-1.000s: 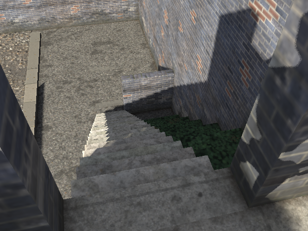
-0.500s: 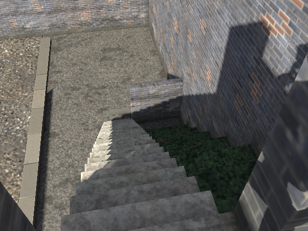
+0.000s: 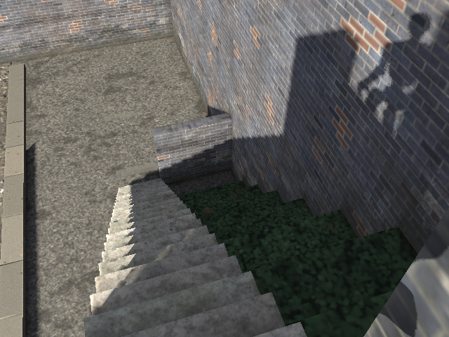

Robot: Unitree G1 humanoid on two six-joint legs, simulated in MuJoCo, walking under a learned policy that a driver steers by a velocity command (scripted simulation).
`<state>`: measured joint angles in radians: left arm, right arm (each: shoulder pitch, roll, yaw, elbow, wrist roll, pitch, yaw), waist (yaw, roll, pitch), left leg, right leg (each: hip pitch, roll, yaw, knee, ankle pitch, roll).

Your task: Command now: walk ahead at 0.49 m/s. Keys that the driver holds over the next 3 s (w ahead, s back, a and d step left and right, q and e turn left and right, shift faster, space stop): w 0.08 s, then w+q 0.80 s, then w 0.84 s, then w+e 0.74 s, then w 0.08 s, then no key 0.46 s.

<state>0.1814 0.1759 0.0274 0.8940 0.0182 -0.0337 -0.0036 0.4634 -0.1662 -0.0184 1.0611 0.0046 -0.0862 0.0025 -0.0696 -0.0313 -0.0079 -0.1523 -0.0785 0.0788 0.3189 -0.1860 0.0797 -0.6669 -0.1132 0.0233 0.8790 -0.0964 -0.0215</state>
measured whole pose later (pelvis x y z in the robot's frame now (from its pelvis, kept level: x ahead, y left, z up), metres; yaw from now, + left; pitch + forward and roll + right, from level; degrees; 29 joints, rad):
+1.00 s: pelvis +0.42 +0.06 -0.22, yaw +27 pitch +1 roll +1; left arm 0.49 0.23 -0.01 1.06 0.08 -0.07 -0.09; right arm 0.35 -0.24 -0.08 1.07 -0.09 -0.06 0.07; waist 0.02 -0.02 0.02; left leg -0.23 -0.02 0.05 0.39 -0.18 0.04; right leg -0.57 -0.09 0.03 1.95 -0.76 -0.04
